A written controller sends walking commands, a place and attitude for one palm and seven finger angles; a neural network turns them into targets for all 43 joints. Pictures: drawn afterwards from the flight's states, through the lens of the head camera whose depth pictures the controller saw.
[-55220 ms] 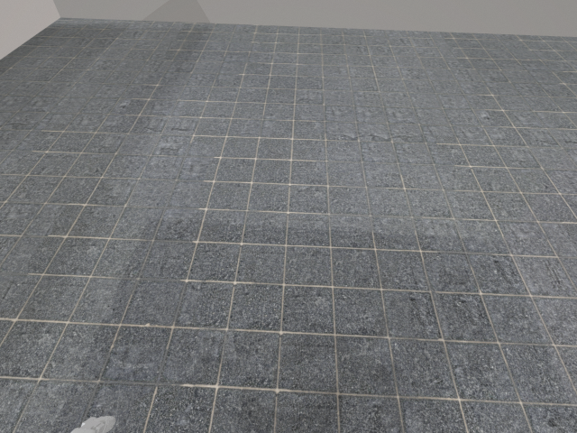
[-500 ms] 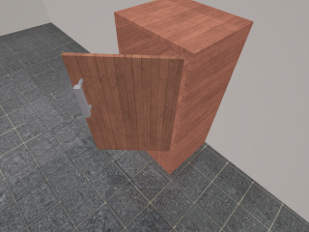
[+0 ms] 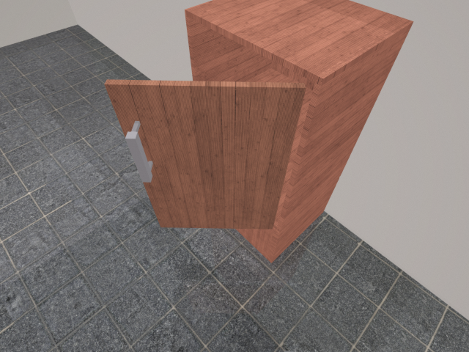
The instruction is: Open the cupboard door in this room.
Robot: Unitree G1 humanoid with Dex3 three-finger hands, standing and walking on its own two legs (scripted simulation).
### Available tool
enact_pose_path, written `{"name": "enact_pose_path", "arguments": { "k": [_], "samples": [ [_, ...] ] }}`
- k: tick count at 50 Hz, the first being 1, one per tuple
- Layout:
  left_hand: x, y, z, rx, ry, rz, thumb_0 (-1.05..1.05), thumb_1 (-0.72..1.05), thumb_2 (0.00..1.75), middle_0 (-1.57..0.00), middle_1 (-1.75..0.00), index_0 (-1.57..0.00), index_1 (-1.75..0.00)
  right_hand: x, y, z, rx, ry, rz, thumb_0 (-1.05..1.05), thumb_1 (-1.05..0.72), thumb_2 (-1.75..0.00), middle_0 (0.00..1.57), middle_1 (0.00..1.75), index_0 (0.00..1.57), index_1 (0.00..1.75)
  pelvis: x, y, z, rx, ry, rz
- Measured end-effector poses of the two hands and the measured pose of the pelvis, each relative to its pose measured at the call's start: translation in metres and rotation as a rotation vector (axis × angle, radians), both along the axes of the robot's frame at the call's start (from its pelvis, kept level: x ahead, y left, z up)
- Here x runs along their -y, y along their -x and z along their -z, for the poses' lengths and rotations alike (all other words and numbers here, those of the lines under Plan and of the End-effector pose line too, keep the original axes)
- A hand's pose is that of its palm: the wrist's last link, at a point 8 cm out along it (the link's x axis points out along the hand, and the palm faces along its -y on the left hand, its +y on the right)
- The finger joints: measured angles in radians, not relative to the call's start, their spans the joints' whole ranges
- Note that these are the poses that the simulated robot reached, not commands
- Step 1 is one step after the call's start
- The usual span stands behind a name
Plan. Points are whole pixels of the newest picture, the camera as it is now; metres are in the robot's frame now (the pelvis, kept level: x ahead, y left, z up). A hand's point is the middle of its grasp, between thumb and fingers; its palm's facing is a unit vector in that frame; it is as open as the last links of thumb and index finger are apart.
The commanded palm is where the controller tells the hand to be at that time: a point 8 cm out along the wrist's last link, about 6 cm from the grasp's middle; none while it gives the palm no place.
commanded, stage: come to a stop and stand still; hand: left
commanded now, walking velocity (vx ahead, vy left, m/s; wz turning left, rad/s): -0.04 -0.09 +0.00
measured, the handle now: (142, 152) +0.54 +0.26 -0.03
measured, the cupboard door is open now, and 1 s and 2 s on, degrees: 46 46 46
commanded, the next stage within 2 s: none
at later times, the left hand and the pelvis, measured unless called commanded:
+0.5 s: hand out of the picture +0.05 +0.17 -0.17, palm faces +0.05 -0.98 -0.21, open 7.2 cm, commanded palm none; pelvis +0.03 -0.01 +0.01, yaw +1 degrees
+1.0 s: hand out of the picture +0.00 +0.15 -0.18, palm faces +0.06 -0.98 -0.19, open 7.4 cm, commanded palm none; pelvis +0.01 -0.01 +0.00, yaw +1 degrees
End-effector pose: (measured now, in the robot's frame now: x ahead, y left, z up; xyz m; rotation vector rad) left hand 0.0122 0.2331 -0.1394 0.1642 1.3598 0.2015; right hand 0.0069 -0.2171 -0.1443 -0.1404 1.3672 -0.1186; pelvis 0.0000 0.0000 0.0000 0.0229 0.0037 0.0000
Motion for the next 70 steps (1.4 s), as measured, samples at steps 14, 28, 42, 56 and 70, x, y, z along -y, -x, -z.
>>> {"name": "enact_pose_path", "arguments": {
  "k": [14,28,42,56,70],
  "samples": [
    [0.016,-0.064,-0.005,0.125,0.006,0.043,0.00,0.93,0.90,-0.20,-0.30,-0.20,-0.30,-0.012,0.003,0.006,-0.050,-0.043,0.052,0.00,-0.91,-0.90,0.20,0.30,0.20,0.30,0.008,-0.025,-0.001,0.013,0.004,-0.007],
    [0.023,-0.018,0.001,-0.009,0.039,-0.003,0.00,0.93,0.90,-0.20,-0.30,-0.20,-0.30,0.000,-0.003,-0.005,-0.071,0.001,0.024,0.00,-0.91,-0.90,0.20,0.30,0.20,0.30,0.011,-0.032,-0.008,0.018,0.018,-0.011],
    [0.036,0.021,0.006,-0.027,0.049,-0.017,0.01,0.91,0.90,-0.20,-0.30,-0.20,-0.30,0.020,-0.025,-0.001,0.039,0.035,-0.003,0.00,-0.91,-0.90,0.20,0.30,0.20,0.30,0.014,-0.018,0.000,0.027,0.020,-0.034],
    [0.026,0.018,0.003,0.069,0.033,0.010,0.01,0.91,0.90,-0.20,-0.30,-0.20,-0.30,0.020,-0.013,-0.005,0.097,0.027,0.001,0.00,-0.92,-0.90,0.20,0.30,0.20,0.30,0.012,0.005,-0.002,0.055,0.024,-0.013],
    [0.024,0.056,0.008,-0.005,0.070,0.004,0.01,0.91,0.90,-0.20,-0.30,-0.20,-0.30,-0.009,0.067,-0.003,-0.076,-0.004,0.056,0.00,-0.91,-0.90,0.20,0.30,0.20,0.30,-0.001,0.024,-0.003,0.051,0.030,-0.010]
  ]
}}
